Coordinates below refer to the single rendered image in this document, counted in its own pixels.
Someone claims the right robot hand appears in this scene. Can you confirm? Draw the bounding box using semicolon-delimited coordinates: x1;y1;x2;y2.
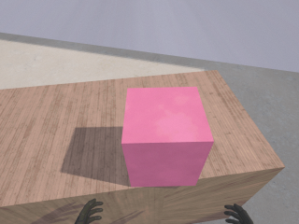
223;203;254;224

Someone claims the pedestal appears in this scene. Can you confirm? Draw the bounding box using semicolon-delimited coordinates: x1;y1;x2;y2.
0;70;286;224

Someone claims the carton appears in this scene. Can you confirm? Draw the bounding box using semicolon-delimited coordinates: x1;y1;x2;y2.
121;87;214;188

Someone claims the left robot hand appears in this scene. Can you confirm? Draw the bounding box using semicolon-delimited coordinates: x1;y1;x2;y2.
75;198;104;224

